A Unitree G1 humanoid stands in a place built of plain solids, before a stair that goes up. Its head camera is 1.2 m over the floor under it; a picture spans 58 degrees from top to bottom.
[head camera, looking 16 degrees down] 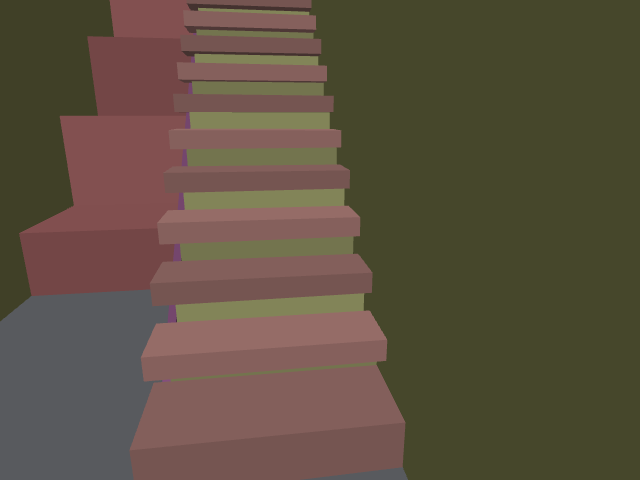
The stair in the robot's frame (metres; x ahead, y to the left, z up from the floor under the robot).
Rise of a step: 0.19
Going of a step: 0.23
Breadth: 0.90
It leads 9 degrees to the left of straight ahead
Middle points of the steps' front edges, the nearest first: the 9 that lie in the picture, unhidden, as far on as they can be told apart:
1.19 0.15 0.19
1.42 0.19 0.38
1.65 0.22 0.57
1.88 0.26 0.75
2.12 0.29 0.94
2.35 0.33 1.13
2.58 0.37 1.31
2.81 0.40 1.50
3.05 0.44 1.69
